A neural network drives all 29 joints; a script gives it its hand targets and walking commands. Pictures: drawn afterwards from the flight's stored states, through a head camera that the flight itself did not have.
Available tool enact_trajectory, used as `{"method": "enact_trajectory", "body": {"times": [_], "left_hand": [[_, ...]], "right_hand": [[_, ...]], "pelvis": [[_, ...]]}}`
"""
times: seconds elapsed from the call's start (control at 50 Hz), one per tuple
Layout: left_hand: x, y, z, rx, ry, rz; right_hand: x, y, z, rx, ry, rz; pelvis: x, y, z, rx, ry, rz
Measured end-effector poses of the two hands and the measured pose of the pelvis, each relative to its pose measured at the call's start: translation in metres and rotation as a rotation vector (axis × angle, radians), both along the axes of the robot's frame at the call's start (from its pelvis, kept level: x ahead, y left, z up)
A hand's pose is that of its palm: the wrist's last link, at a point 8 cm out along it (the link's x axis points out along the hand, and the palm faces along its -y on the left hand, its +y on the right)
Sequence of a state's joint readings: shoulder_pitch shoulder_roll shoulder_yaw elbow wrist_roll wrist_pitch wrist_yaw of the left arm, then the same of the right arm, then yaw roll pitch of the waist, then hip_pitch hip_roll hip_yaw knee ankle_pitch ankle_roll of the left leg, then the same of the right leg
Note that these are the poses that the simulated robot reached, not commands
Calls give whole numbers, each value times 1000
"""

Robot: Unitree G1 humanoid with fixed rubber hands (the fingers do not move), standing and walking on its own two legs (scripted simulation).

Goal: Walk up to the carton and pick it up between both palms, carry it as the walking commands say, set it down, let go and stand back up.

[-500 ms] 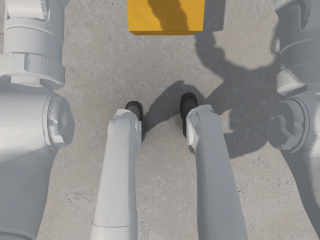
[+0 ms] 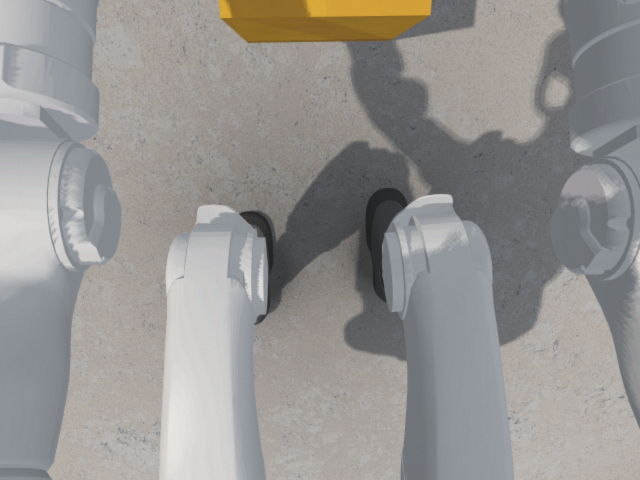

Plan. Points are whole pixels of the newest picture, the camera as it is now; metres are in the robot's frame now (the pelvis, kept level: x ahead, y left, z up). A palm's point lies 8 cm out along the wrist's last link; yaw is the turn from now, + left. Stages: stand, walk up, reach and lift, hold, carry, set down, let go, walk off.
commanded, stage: reach and lift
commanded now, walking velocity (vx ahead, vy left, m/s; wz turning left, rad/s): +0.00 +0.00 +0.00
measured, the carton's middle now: out of the picture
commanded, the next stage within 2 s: none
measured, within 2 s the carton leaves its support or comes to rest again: neither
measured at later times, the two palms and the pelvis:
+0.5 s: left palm out of the picture +0.58 +0.15 -0.28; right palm out of the picture +0.56 -0.20 -0.28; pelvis +0.02 +0.00 -0.08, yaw +0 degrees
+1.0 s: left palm out of the picture +0.59 +0.15 -0.28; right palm out of the picture +0.56 -0.19 -0.28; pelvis +0.02 +0.00 -0.08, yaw +1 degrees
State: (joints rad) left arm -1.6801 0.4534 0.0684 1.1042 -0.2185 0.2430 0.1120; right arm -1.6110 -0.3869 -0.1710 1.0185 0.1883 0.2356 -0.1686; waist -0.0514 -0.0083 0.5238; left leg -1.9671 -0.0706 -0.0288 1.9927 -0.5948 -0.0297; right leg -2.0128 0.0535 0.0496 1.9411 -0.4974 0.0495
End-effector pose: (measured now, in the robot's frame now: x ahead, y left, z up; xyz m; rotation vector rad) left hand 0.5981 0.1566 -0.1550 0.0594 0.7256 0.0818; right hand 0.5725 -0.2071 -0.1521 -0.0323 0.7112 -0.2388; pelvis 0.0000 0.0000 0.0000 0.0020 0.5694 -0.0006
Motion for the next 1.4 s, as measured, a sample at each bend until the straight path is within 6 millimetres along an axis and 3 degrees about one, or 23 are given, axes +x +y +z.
{"method": "enact_trajectory", "body": {"times": [0.22,0.48,0.8,1.2,1.4], "left_hand": [[-3,4,-67,-1,9,-9],[-14,-3,-127,-21,70,-29],[-8,4,-127,-13,42,-16],[-9,-22,-127,-40,43,-71],[-8,-23,-126,-19,35,-83]], "right_hand": [[-4,4,-68,-6,35,5],[-11,8,-123,18,90,13],[-9,2,-129,14,68,25],[-5,35,-130,48,68,85],[-6,36,-130,37,67,78]], "pelvis": [[10,2,-43,-16,22,8],[20,1,-77,-28,32,22],[21,-3,-88,-26,20,32],[19,-2,-82,-30,37,33],[21,-2,-80,-30,40,37]]}}
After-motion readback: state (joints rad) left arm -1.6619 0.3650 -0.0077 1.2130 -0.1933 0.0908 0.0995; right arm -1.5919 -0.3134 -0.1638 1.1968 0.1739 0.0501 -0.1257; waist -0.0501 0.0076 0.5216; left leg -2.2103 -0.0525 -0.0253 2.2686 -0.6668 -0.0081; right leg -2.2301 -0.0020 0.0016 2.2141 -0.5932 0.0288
